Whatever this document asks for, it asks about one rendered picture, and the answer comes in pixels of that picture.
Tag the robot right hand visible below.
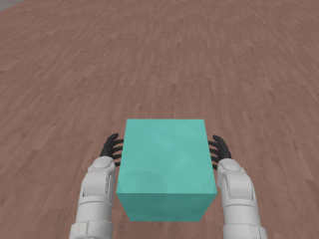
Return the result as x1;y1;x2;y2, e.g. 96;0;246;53
208;134;232;170

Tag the robot right forearm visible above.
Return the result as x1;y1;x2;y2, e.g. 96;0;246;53
216;158;268;239

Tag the robot left forearm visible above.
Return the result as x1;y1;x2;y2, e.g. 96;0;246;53
69;156;117;239

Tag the robot left hand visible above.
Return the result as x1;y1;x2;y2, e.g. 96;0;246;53
100;133;124;167

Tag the carton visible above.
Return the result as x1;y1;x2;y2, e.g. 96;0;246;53
116;119;217;222

